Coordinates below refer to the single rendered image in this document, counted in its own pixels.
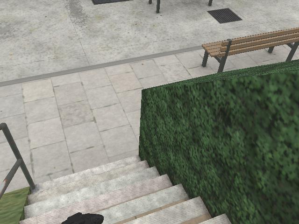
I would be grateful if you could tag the stairs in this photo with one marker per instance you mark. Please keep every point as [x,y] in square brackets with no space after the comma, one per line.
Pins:
[127,191]

